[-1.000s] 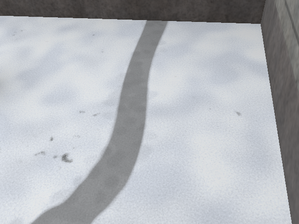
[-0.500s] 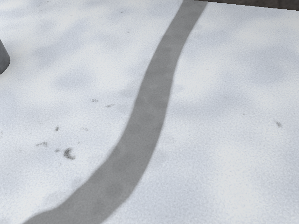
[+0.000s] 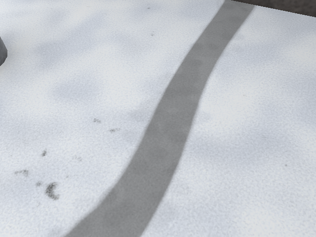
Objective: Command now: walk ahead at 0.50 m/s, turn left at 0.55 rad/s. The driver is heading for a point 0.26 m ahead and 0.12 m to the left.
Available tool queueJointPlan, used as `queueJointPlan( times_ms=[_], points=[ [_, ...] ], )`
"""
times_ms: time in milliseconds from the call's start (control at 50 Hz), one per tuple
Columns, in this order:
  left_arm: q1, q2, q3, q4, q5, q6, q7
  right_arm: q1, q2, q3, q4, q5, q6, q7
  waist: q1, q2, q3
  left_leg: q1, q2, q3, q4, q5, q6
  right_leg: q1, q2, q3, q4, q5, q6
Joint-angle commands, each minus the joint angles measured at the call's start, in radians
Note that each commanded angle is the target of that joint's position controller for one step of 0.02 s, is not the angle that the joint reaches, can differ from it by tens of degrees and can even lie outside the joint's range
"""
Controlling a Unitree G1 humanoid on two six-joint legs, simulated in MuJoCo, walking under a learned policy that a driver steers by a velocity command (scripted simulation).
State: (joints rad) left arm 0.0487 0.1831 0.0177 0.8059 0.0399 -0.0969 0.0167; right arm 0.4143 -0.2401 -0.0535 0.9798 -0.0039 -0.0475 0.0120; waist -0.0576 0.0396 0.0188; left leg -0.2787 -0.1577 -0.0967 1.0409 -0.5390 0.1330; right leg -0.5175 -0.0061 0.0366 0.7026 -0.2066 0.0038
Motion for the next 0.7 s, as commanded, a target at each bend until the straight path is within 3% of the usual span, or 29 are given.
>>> queueJointPlan(
  times_ms=[20,40,80,120,160,200,240,260,300,320,340,360,380,400,420,440,460,480,500,540,580,620,660,680,700],
  points=[
    [0.265,0.161,0.057,0.021,-0.015,0.027,0.018,-0.121,-0.108,-0.018,-0.122,-0.050,0.010,0.010,0.163,-0.173,-0.136,-0.596,0.139,0.037,0.411,0.068,0.018,0.561,-0.390,0.634,-0.354,-0.591,-0.214],
    [0.220,0.145,0.053,0.028,-0.001,0.032,0.012,-0.162,-0.077,-0.013,-0.152,-0.041,0.020,0.018,0.141,-0.152,-0.038,-0.603,0.159,0.029,0.377,0.093,0.007,0.434,-0.349,0.530,-0.387,-0.530,-0.182],
    [0.192,0.120,0.052,0.049,0.001,0.028,0.009,-0.127,-0.046,-0.011,-0.149,-0.036,0.046,0.025,0.076,-0.165,0.041,-0.518,0.181,0.010,0.283,0.147,-0.033,0.258,-0.289,0.353,-0.432,-0.368,-0.146],
    [0.207,0.096,0.049,0.071,-0.018,0.013,0.000,-0.113,-0.039,-0.012,-0.142,-0.032,0.058,0.027,0.045,-0.160,0.047,-0.478,0.176,0.004,0.256,0.232,-0.046,0.219,-0.274,0.240,-0.454,-0.160,-0.164],
    [0.222,0.100,0.053,0.079,-0.022,-0.012,-0.004,-0.128,-0.030,-0.012,-0.146,-0.028,0.058,0.027,0.010,-0.130,0.043,-0.454,0.180,-0.005,0.203,0.303,-0.062,0.216,-0.296,0.142,-0.443,0.183,-0.188],
    [0.227,0.091,0.047,0.094,-0.027,-0.029,-0.006,-0.146,-0.025,-0.009,-0.150,-0.034,0.043,0.027,-0.012,-0.135,0.045,-0.359,0.194,0.012,0.031,0.409,-0.079,0.167,-0.269,-0.006,-0.435,0.387,-0.145],
    [0.210,0.107,0.049,0.087,-0.031,-0.021,-0.004,-0.195,-0.011,0.006,-0.143,-0.039,0.038,0.035,0.005,-0.149,0.025,-0.215,0.182,0.078,-0.188,0.483,-0.085,0.159,-0.212,-0.114,-0.426,0.403,-0.102],
    [0.244,0.117,0.049,0.097,-0.032,-0.015,-0.003,-0.225,0.008,0.016,-0.141,-0.034,0.034,0.037,0.028,-0.170,0.028,-0.158,0.166,0.122,-0.264,0.488,-0.097,0.163,-0.199,-0.130,-0.428,0.398,-0.101],
    [0.302,0.147,0.053,0.125,-0.039,-0.006,-0.006,-0.270,-0.007,0.021,-0.144,-0.032,0.029,0.032,0.054,-0.173,0.020,-0.106,0.152,0.158,-0.358,0.475,-0.095,0.238,-0.212,-0.113,-0.388,0.435,-0.106],
    [0.294,0.174,0.059,0.119,-0.037,-0.005,-0.009,-0.254,-0.013,0.019,-0.128,-0.042,0.023,0.031,0.047,-0.167,0.009,-0.060,0.149,0.172,-0.440,0.497,-0.094,0.266,-0.211,-0.111,-0.348,0.423,-0.093],
    [0.294,0.173,0.062,0.122,-0.037,-0.004,-0.008,-0.180,-0.028,0.014,-0.094,-0.049,0.015,0.029,0.018,-0.145,-0.019,0.040,0.131,0.165,-0.526,0.512,-0.090,0.279,-0.184,-0.123,-0.254,0.414,-0.072],
    [0.341,0.144,0.053,0.143,-0.026,0.001,-0.006,-0.085,-0.074,0.002,-0.058,-0.056,0.002,0.021,-0.011,-0.082,-0.051,0.158,0.143,0.140,-0.571,0.600,-0.086,0.258,-0.147,-0.140,-0.101,0.367,-0.049],
    [0.411,0.101,0.042,0.129,-0.014,0.000,-0.009,0.007,-0.145,-0.011,-0.051,-0.058,-0.019,0.017,-0.024,0.083,-0.150,0.307,0.357,-0.083,-0.522,0.998,-0.069,0.147,-0.092,-0.181,0.141,-0.023,-0.012],
    [0.587,0.015,0.021,0.158,-0.068,0.011,-0.009,0.030,-0.228,-0.030,-0.047,-0.033,-0.015,0.001,0.032,0.311,-0.347,0.454,0.557,-0.346,-0.570,1.230,0.115,0.061,0.016,-0.128,0.407,-0.436,0.008],
    [0.544,0.089,0.035,0.173,-0.065,0.035,-0.004,-0.003,-0.182,-0.027,-0.059,0.010,0.000,-0.005,0.011,0.188,-0.372,0.370,0.519,-0.353,-0.631,1.003,0.135,0.078,-0.012,-0.038,0.466,-0.423,-0.001],
    [0.425,0.087,0.034,0.141,-0.056,0.045,-0.001,-0.078,-0.159,-0.022,-0.058,-0.003,0.000,-0.020,0.027,0.127,-0.229,0.270,0.473,-0.290,-0.676,0.807,0.120,0.020,-0.026,-0.030,0.487,-0.397,-0.007],
    [0.357,0.066,0.026,0.129,-0.045,0.047,0.004,-0.144,-0.105,-0.006,-0.066,-0.018,0.003,-0.029,0.040,0.075,-0.147,0.191,0.435,-0.240,-0.706,0.745,0.090,0.004,-0.049,-0.020,0.433,-0.335,-0.015],
    [0.327,0.056,0.021,0.128,-0.037,0.051,0.008,-0.193,-0.061,0.006,-0.075,-0.025,0.003,-0.038,0.060,0.066,-0.109,0.115,0.403,-0.158,-0.727,0.778,0.066,0.045,-0.071,-0.013,0.353,-0.276,-0.018],
    [0.364,0.055,0.019,0.148,-0.022,0.057,0.013,-0.225,-0.027,0.015,-0.082,-0.030,0.003,-0.042,0.081,0.073,-0.097,0.045,0.370,-0.098,-0.739,0.823,0.053,0.122,-0.067,-0.021,0.283,-0.245,-0.023],
    [0.403,0.038,0.013,0.177,-0.029,0.063,0.021,-0.196,-0.022,0.014,-0.062,-0.037,-0.001,-0.041,0.086,0.071,-0.117,0.044,0.345,-0.050,-0.729,0.862,0.065,0.191,-0.034,-0.044,0.176,-0.259,-0.024],
    [0.383,0.042,0.008,0.183,-0.039,0.071,0.029,-0.171,-0.032,0.011,-0.056,-0.028,0.000,-0.044,0.073,0.071,-0.127,0.047,0.355,-0.059,-0.732,0.772,0.082,0.223,-0.020,-0.047,0.066,-0.238,-0.021],
    [0.381,0.028,-0.002,0.198,-0.039,0.079,0.032,-0.169,-0.041,0.004,-0.052,-0.022,0.015,-0.044,0.072,0.063,-0.112,-0.004,0.352,-0.070,-0.748,0.562,0.070,0.290,-0.012,-0.058,-0.060,-0.140,-0.024],
    [0.385,0.026,-0.009,0.215,-0.021,0.083,0.031,-0.172,-0.027,0.002,-0.046,-0.007,0.034,-0.042,0.082,0.017,-0.040,-0.123,0.317,-0.070,-0.755,0.278,0.008,0.385,-0.014,-0.050,-0.259,0.014,-0.040],
    [0.377,0.058,-0.007,0.209,-0.002,0.078,0.028,-0.143,0.003,0.007,-0.039,-0.006,0.040,-0.039,0.066,-0.046,-0.004,-0.176,0.284,-0.063,-0.733,0.189,-0.041,0.396,-0.097,0.056,-0.347,-0.005,-0.055],
    [0.307,0.105,-0.002,0.182,-0.004,0.074,0.031,-0.127,0.031,0.013,-0.043,0.004,0.048,-0.038,0.031,-0.136,0.036,-0.143,0.203,0.007,-0.710,0.201,-0.074,0.276,-0.179,0.162,-0.429,-0.125,-0.080]
  ],
)
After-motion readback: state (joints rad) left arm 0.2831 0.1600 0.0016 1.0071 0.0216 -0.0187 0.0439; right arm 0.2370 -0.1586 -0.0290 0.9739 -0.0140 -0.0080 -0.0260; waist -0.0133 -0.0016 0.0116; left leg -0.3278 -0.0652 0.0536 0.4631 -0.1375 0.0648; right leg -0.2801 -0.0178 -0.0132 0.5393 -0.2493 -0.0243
